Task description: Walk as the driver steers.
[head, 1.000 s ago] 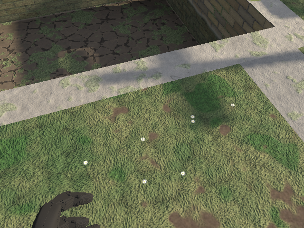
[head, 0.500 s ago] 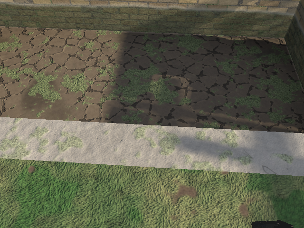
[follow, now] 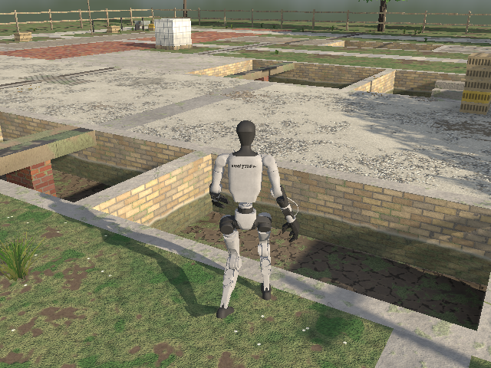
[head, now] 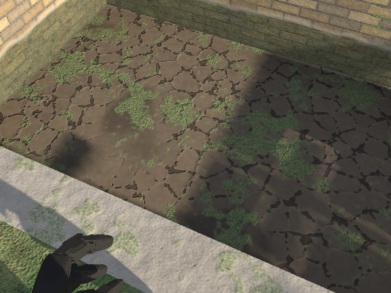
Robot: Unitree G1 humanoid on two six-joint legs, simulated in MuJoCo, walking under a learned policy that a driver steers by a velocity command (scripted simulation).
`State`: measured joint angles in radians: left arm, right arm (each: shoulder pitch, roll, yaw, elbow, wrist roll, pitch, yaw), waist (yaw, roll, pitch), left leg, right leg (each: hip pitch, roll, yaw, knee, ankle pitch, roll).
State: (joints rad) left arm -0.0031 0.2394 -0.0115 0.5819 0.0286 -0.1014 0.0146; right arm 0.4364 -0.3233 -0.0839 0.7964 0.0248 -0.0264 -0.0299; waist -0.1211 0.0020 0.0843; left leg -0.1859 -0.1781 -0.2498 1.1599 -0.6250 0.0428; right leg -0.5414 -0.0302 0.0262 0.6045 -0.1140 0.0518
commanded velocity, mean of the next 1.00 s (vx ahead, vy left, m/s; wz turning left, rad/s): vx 0.11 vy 0.00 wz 0.01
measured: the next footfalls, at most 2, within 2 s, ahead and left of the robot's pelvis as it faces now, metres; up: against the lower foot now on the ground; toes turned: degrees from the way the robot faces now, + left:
left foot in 0.38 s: +0.21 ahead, +0.13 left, +0.00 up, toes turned +24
right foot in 0.76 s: +0.15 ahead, -0.13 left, +0.00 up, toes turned +1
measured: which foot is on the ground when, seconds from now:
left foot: up 0.00-0.36, down 0.38-0.76, up 0.78-1.00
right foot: down 0.00-0.38, up 0.40-0.74, down 0.76-1.00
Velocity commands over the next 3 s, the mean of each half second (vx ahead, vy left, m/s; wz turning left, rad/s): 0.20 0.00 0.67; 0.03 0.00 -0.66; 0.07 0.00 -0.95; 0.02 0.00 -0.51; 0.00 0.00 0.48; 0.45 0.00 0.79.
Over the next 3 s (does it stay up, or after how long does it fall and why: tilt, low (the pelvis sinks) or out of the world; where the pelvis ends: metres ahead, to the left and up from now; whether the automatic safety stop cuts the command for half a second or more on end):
stays up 0.21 -0.03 0.01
